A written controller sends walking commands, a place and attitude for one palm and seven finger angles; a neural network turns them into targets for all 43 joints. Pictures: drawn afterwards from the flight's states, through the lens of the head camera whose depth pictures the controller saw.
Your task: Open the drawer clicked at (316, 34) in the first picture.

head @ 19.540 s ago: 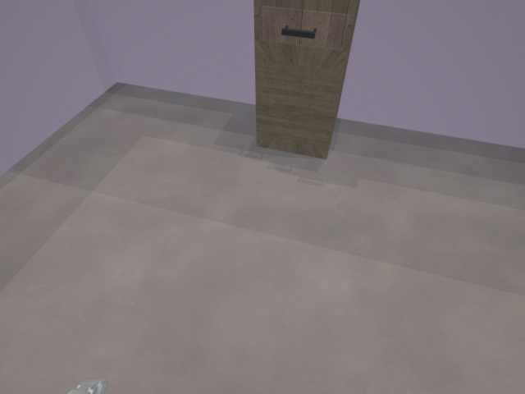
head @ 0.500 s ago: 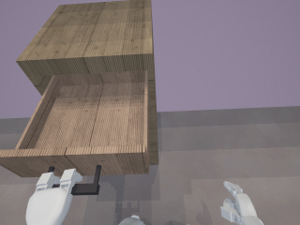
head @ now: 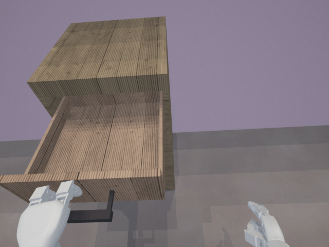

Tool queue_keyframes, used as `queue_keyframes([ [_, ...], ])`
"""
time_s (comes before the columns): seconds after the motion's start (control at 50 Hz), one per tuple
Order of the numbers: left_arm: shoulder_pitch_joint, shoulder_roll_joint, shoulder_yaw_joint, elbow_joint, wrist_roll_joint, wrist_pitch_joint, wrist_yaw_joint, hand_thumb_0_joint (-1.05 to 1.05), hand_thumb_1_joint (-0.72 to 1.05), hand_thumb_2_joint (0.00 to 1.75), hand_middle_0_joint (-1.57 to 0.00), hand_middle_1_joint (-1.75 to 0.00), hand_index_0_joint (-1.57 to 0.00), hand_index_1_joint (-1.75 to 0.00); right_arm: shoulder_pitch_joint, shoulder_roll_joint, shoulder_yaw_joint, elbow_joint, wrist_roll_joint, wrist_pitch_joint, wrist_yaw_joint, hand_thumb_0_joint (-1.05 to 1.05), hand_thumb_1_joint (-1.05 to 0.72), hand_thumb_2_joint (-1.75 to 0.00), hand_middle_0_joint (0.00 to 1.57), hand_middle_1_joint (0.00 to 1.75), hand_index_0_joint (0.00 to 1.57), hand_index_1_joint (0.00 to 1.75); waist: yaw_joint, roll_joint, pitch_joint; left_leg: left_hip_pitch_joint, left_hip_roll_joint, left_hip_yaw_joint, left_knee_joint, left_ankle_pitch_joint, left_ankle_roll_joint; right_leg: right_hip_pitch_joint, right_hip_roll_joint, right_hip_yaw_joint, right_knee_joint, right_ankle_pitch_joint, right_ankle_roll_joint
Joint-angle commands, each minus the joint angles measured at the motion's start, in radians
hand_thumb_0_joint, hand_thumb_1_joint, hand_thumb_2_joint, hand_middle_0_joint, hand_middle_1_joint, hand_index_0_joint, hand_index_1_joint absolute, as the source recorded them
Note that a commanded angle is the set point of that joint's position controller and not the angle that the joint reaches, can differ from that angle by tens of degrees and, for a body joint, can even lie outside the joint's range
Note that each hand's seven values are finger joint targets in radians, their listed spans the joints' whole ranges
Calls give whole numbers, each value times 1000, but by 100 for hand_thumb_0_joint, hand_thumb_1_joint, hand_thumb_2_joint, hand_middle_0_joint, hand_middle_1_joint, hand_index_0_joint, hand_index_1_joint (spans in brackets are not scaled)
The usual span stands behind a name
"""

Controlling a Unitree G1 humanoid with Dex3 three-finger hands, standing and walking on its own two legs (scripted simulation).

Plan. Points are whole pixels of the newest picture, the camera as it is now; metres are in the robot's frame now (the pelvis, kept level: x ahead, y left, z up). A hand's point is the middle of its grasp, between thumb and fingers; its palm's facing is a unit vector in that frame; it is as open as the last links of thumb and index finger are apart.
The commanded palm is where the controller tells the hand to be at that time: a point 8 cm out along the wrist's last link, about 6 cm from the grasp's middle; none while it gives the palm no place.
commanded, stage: lift the hand off the handle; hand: left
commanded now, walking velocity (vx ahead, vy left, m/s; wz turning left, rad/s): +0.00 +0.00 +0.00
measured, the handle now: (84, 206) +0.21 +0.23 -0.01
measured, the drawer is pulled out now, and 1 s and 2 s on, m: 0.30 0.30 0.30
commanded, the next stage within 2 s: draw the hand back to the body in 0.88 s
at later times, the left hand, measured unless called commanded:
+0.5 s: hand (48, 206) +0.18 +0.25 +0.09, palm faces +0.05 -0.13 -0.99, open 13.8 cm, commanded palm +0.14 +0.25 +0.15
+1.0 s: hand (36, 202) +0.17 +0.25 +0.13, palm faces +0.06 -0.16 -0.98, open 13.9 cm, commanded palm +0.14 +0.25 +0.19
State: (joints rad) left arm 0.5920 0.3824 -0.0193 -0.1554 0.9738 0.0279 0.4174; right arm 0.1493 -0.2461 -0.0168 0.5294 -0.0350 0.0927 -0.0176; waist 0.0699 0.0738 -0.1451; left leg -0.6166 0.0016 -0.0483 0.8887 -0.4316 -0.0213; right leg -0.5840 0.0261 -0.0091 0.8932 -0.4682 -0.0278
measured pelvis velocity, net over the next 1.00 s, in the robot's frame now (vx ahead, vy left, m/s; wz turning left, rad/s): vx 0.02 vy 0.03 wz -0.01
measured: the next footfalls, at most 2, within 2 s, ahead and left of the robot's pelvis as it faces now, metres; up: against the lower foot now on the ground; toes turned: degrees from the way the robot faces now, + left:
none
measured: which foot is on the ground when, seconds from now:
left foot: down 0.00-1.00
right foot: down 0.00-1.00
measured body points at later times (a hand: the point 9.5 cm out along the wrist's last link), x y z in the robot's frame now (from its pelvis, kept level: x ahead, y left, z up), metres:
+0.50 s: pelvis +0.02 +0.02 +0.02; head +0.02 -0.02 +0.47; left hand +0.17 +0.26 +0.14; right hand +0.24 -0.19 -0.07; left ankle +0.01 +0.14 -0.69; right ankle -0.01 -0.10 -0.69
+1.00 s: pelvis +0.02 +0.03 +0.03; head +0.01 -0.01 +0.48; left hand +0.16 +0.26 +0.18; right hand +0.25 -0.17 -0.04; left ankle +0.01 +0.14 -0.69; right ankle -0.01 -0.10 -0.69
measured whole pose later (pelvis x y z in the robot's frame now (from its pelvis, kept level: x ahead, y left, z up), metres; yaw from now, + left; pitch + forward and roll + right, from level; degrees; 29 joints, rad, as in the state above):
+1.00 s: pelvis +0.02 +0.03 +0.03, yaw -1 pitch +3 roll -1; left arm 0.69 0.46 -0.01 -0.58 0.87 0.14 0.14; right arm 0.16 -0.25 0.03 0.44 0.02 0.12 0.03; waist 0.12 0.11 -0.11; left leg -0.35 -0.01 -0.03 0.66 -0.36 0.01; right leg -0.30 0.01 0.01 0.61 -0.36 0.01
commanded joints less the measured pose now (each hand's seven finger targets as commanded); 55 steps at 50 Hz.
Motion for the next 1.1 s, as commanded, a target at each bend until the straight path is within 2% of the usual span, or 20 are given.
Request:
queue_keyframes([
  [0.0,-23,150,107,-247,-2,-36,19,0,-50,30,-30,-120,-30,-120,-138,-79,-27,-172,-2,-56,4,0,-90,-90,20,30,20,30,-7,-42,-91,171,-27,54,-116,191,60,23,-18,0,-210,250,-1],
  [0.06,0,163,130,-254,-7,-40,11,0,-50,30,-30,-120,-30,-120,-138,-81,-28,-171,-3,-58,8,0,-90,-90,20,30,20,30,1,-66,-90,180,-23,51,-130,201,58,42,-17,-3,-219,261,-2],
  [0.1,29,167,134,-278,-8,-36,5,0,-50,30,-30,-120,-30,-120,-139,-81,-28,-176,0,-56,14,0,-90,-90,20,30,20,30,9,-34,-91,190,-20,51,-142,222,55,57,-15,-13,-216,275,-4],
  [0.2,9,168,126,-328,-13,-7,-15,0,-50,30,-30,-120,-30,-120,-147,-80,-22,-185,6,-49,19,0,-90,-90,20,30,20,30,7,-51,-77,213,-14,47,-167,245,55,76,-13,-24,-232,287,-3],
  [0.26,42,172,123,-375,-20,11,-33,0,-50,30,-30,-120,-30,-120,-142,-80,-18,-195,12,-50,24,0,-90,-90,20,30,20,30,20,-18,-107,246,-6,47,-180,289,53,106,-15,-27,-234,311,-6],
  [0.3,48,159,103,-391,-30,23,-52,0,-50,30,-30,-120,-30,-120,-145,-81,-16,-200,15,-46,26,0,-90,-90,20,30,20,30,13,-59,-83,246,-5,47,-187,298,57,118,-16,-31,-248,339,1],
  [0.34,47,187,134,-411,-34,37,-62,0,-50,30,-30,-120,-30,-120,-159,-84,-12,-206,23,-43,22,0,-90,-90,20,30,20,30,20,-41,-68,254,3,47,-203,306,52,136,-16,-20,-264,339,-2],
  [0.42,92,189,132,-440,-47,50,-93,0,-50,30,-30,-120,-30,-120,-149,-83,-5,-216,26,-40,25,0,-90,-90,20,30,20,30,28,-60,-69,276,6,53,-219,343,54,175,-23,-33,-277,390,7],
  [0.54,78,201,146,-526,-77,59,-137,0,-50,30,-30,-120,-30,-120,-159,-93,1,-232,34,-37,23,0,-90,-90,20,30,20,30,30,-31,-70,327,16,53,-243,404,52,213,-31,-25,-312,434,10],
  [0.64,64,204,139,-593,-84,67,-170,0,-50,30,-30,-120,-30,-120,-155,-96,3,-248,38,-33,27,0,-90,-90,20,30,20,30,29,-30,-46,350,29,47,-266,424,50,209,-30,-38,-333,395,12],
  [0.68,98,203,132,-626,-85,66,-178,0,-50,30,-30,-120,-30,-120,-134,-97,1,-259,41,-35,33,0,-90,-90,20,30,20,30,37,-24,-75,367,37,45,-272,461,51,224,-32,-49,-327,399,14],
  [0.74,99,244,183,-633,-83,86,-188,0,-50,30,-30,-120,-30,-120,-162,-96,6,-263,51,-29,33,0,-90,-90,20,30,20,30,46,-31,-52,359,39,46,-285,453,45,248,-28,-39,-346,416,10],
  [0.8,114,206,152,-586,-87,91,-212,0,-50,30,-30,-120,-30,-120,-142,-87,3,-249,52,-19,39,0,-90,-90,20,30,20,30,41,-41,2,354,30,51,-302,428,48,239,-21,-59,-359,397,11],
  [0.88,108,205,135,-621,-99,100,-235,0,-50,30,-30,-120,-30,-120,-149,-94,8,-268,60,-22,43,0,-90,-90,20,30,20,30,40,-40,-23,368,39,52,-319,430,47,261,-25,-55,-366,389,14],
  [0.9,86,194,111,-619,-94,96,-243,0,-50,30,-30,-120,-30,-120,-147,-93,8,-264,53,-18,42,0,-90,-90,20,30,20,30,39,-33,2,360,31,50,-326,408,49,249,-18,-59,-375,366,11],
  [0.92,61,202,114,-647,-91,91,-240,0,-50,30,-30,-120,-30,-120,-146,-96,12,-276,53,-22,42,0,-90,-90,20,30,20,30,38,-38,-23,373,39,48,-326,407,49,247,-26,-56,-374,355,13],
  [0.98,34,211,120,-640,-73,79,-235,0,-50,30,-30,-120,-30,-120,-146,-90,17,-268,49,-29,37,0,-90,-90,20,30,20,30,40,-24,-6,377,39,47,-326,376,49,235,-23,-50,-386,320,5],
  [1.02,15,255,171,-630,-62,68,-222,0,-50,30,-30,-120,-30,-120,-148,-93,18,-265,45,-27,29,0,-90,-90,20,30,20,30,47,-7,-16,381,36,52,-325,370,46,245,-26,-45,-392,321,2],
  [1.04,28,261,191,-634,-60,71,-215,0,-50,30,-30,-120,-30,-120,-168,-89,19,-265,46,-33,28,0,-90,-90,20,30,20,30,55,-1,-21,384,36,45,-325,372,44,258,-20,-33,-397,330,-4],
  [1.08,36,250,194,-609,-70,64,-215,0,-50,30,-30,-120,-30,-120,-157,-86,15,-254,49,-32,28,0,-90,-90,20,30,20,30,48,-9,-4,383,32,50,-325,370,44,253,-26,-45,-400,326,0],
])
